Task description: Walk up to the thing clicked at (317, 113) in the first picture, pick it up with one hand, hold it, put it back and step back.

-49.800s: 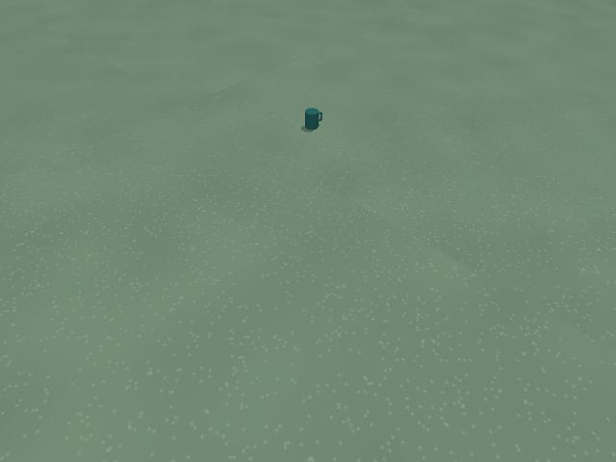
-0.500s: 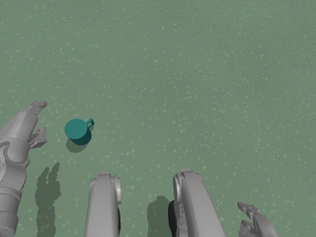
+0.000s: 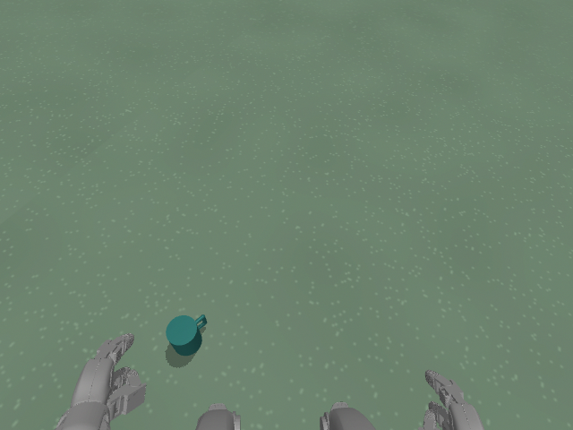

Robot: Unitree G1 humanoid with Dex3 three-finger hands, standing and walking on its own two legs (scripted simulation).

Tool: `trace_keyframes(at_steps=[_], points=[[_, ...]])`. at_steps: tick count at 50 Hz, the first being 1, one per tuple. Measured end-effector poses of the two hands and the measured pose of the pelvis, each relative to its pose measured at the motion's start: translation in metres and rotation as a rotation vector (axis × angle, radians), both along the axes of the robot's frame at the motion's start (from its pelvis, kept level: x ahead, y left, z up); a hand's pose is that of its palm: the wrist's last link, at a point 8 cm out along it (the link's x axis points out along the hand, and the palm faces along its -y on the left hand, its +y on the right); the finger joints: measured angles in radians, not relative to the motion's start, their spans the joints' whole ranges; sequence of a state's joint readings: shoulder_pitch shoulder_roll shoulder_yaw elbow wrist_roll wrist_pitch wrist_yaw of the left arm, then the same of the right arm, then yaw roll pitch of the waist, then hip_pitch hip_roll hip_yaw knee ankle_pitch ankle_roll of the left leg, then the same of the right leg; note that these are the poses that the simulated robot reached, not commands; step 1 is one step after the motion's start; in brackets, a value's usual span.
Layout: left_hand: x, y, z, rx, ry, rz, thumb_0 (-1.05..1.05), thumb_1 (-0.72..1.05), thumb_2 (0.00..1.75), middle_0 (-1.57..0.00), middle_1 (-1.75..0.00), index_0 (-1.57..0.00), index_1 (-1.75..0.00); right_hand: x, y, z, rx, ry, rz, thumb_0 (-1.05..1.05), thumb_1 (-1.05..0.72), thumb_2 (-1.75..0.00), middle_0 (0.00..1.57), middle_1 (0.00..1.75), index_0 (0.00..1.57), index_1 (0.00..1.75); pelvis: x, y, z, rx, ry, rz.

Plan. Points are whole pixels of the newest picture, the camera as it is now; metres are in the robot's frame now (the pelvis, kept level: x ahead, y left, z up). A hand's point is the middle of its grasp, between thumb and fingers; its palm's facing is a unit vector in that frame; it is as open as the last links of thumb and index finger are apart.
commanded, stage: home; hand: left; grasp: from above
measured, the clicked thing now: (189, 332) +0.50 +0.24 -0.60
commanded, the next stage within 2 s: none
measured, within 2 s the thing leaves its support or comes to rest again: neither
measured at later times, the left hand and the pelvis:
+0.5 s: hand (123, 426) +0.19 +0.18 +0.01, palm faces +0.09 -0.98 -0.18, open 7.4 cm; pelvis +0.03 +0.00 +0.06, yaw +2 degrees
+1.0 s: hand (126, 417) +0.20 +0.18 +0.01, palm faces +0.07 -0.98 -0.19, open 7.4 cm; pelvis +0.04 +0.00 +0.06, yaw +1 degrees
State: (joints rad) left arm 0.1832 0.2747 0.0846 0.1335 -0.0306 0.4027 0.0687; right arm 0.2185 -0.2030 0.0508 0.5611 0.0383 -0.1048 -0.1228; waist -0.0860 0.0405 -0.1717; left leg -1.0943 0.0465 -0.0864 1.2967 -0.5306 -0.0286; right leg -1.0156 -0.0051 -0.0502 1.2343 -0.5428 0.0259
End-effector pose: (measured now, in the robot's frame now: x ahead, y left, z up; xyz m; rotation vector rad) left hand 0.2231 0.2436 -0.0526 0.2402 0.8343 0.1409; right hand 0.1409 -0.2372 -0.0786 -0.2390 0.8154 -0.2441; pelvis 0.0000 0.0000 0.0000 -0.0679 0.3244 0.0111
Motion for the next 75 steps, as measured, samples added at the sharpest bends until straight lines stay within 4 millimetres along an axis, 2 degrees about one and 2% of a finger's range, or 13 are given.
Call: trace_keyframes(at_steps=[6, 11, 18, 23, 27, 48, 66, 75], points=[[-0.022, -0.009, 0.042, -0.063, 0.008, 0.045, 0.02, 0.9, 0.9, -0.21, -0.3, -0.2, -0.3, 0.002, -0.003, 0.036, -0.023, -0.054, -0.032, 0.01, -0.91, -0.9, 0.2, 0.3, 0.21, 0.3, 0.016, 0.0, 0.031, 0.008, -0.06, 0.007], [-0.036, -0.013, 0.071, -0.075, -0.011, 0.049, 0.02, 0.91, 0.9, -0.21, -0.3, -0.2, -0.3, 0.015, -0.005, 0.059, -0.038, -0.124, -0.034, 0.01, -0.91, -0.9, 0.2, 0.3, 0.21, 0.3, 0.027, 0.0, 0.047, 0.012, -0.096, 0.012], [-0.05, -0.014, 0.09, -0.075, -0.024, 0.052, 0.01, 0.91, 0.9, -0.21, -0.3, -0.2, -0.3, 0.042, -0.001, 0.079, -0.04, -0.223, 0.003, 0.01, -0.91, -0.9, 0.2, 0.3, 0.21, 0.3, 0.034, 0.0, 0.056, 0.018, -0.131, 0.02], [-0.055, -0.013, 0.088, -0.079, -0.017, 0.058, 0.01, 0.91, 0.9, -0.21, -0.3, -0.2, -0.3, 0.057, 0.003, 0.086, -0.045, -0.263, 0.045, 0.01, -0.91, -0.9, 0.2, 0.3, 0.21, 0.3, 0.034, -0.001, 0.056, 0.022, -0.143, 0.025], [-0.055, -0.012, 0.085, -0.085, -0.015, 0.06, 0.02, 0.91, 0.9, -0.2, -0.3, -0.2, -0.3, 0.062, 0.004, 0.088, -0.051, -0.269, 0.068, 0.01, -0.91, -0.9, 0.2, 0.3, 0.21, 0.3, 0.033, -0.001, 0.056, 0.022, -0.146, 0.027], [-0.046, -0.013, 0.088, -0.078, -0.021, 0.038, 0.02, 0.91, 0.9, -0.2, -0.3, -0.2, -0.3, 0.038, 0.003, 0.074, -0.041, -0.193, 0.032, 0.02, -0.9, -0.9, 0.2, 0.3, 0.21, 0.3, 0.035, 0.001, 0.057, 0.021, -0.149, 0.017], [-0.046, -0.013, 0.087, -0.078, -0.028, 0.037, 0.02, 0.91, 0.9, -0.2, -0.3, -0.2, -0.3, 0.049, -0.001, 0.081, -0.055, -0.227, 0.04, 0.02, -0.9, -0.9, 0.2, 0.3, 0.21, 0.3, 0.036, 0.0, 0.056, 0.021, -0.155, 0.019], [-0.049, -0.012, 0.087, -0.08, -0.028, 0.038, 0.02, 0.91, 0.9, -0.2, -0.3, -0.2, -0.3, 0.048, 0.002, 0.082, -0.051, -0.231, 0.044, 0.02, -0.9, -0.9, 0.2, 0.3, 0.21, 0.3, 0.034, 0.001, 0.057, 0.02, -0.158, 0.02]])
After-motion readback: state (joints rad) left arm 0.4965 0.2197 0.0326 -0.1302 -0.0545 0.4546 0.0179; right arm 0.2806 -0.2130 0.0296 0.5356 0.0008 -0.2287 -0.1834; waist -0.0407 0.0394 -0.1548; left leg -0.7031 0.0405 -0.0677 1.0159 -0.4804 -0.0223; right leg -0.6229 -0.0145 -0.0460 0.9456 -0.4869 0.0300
